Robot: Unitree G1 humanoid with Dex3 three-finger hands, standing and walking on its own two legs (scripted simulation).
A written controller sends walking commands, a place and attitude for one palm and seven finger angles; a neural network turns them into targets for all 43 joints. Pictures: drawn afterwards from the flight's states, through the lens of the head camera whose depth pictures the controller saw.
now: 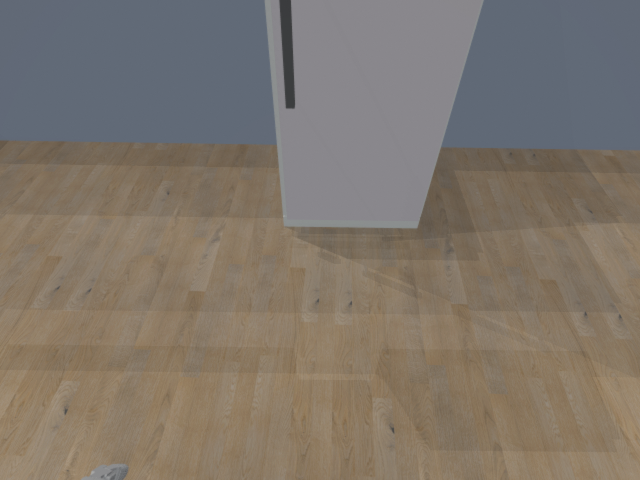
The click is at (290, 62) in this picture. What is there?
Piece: fridge door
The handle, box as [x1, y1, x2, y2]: [279, 0, 294, 108]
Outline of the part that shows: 279,0 286,107 294,108 290,0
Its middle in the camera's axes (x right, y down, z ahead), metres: -0.09 -0.56 +1.01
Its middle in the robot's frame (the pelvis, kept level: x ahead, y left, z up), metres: +1.15 +0.15 +0.09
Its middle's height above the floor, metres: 0.86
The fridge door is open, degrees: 0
